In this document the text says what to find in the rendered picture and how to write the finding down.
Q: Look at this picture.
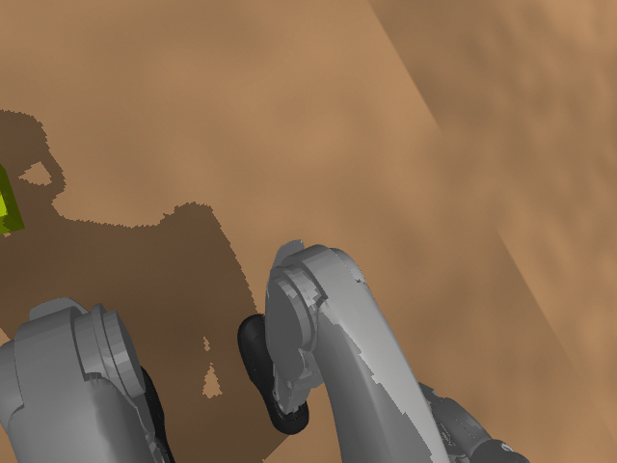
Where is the right robot hand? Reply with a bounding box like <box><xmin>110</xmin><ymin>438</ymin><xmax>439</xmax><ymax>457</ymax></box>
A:
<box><xmin>418</xmin><ymin>382</ymin><xmax>493</xmax><ymax>463</ymax></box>

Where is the right robot arm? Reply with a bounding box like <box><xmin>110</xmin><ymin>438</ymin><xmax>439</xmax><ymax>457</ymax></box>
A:
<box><xmin>469</xmin><ymin>439</ymin><xmax>530</xmax><ymax>463</ymax></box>

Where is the right robot foot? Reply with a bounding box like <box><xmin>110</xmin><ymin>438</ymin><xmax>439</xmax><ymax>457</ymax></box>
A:
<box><xmin>237</xmin><ymin>314</ymin><xmax>309</xmax><ymax>435</ymax></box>

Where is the left robot foot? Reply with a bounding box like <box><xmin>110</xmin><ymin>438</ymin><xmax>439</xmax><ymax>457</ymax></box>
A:
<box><xmin>141</xmin><ymin>366</ymin><xmax>175</xmax><ymax>463</ymax></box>

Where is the carton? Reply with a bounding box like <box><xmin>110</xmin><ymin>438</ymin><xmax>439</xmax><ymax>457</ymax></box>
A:
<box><xmin>0</xmin><ymin>164</ymin><xmax>25</xmax><ymax>234</ymax></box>

